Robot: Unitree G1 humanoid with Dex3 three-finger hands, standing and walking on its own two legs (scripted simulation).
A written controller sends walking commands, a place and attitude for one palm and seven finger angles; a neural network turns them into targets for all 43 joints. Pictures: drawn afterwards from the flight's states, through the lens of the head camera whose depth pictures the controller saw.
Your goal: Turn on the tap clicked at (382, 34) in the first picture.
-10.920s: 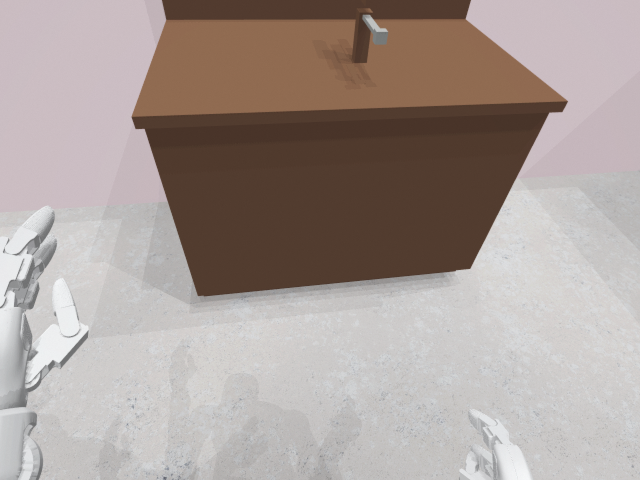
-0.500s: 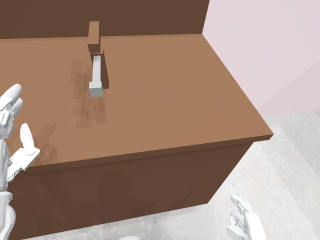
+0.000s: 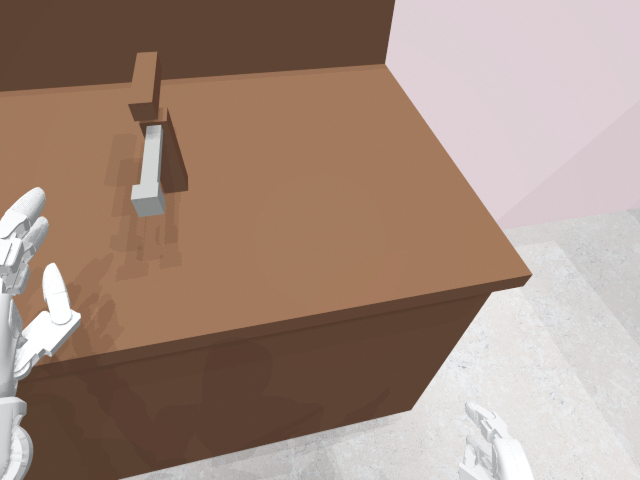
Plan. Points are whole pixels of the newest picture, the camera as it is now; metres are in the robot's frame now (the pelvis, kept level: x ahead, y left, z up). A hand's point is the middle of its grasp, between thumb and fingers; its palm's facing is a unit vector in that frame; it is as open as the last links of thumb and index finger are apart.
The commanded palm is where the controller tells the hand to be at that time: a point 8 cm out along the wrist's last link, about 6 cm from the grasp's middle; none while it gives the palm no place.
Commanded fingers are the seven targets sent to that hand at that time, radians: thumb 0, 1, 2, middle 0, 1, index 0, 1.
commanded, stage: shuffle to correct the standing spot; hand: left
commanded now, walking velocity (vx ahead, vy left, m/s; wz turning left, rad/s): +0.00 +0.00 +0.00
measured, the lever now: (148, 199) +0.37 +0.24 +0.16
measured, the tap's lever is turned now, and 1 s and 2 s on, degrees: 0 1 1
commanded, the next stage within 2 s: come to a stop and stand still in 0.66 s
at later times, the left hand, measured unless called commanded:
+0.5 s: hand (176, 252) +0.29 +0.18 +0.17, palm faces +0.26 -0.86 -0.45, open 7.4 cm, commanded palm +0.23 +0.23 +0.18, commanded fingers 0.00 0.90 0.90 -0.20 -0.30 -0.20 -0.30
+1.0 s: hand (184, 327) +0.22 +0.15 +0.15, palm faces +0.26 -0.86 -0.43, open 7.4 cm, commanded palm +0.18 +0.19 +0.18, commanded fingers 0.00 0.90 0.90 -0.20 -0.30 -0.20 -0.30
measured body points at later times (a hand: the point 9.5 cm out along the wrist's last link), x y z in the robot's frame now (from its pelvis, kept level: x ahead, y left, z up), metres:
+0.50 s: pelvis +0.05 -0.04 +0.00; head +0.10 -0.04 +0.44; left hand +0.27 +0.22 +0.19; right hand +0.23 -0.27 -0.08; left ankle +0.08 +0.09 -0.73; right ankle +0.00 -0.11 -0.74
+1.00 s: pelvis -0.02 -0.06 -0.01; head +0.00 -0.06 +0.44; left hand +0.20 +0.20 +0.17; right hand +0.13 -0.31 -0.09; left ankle +0.04 +0.05 -0.74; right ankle +0.00 -0.11 -0.74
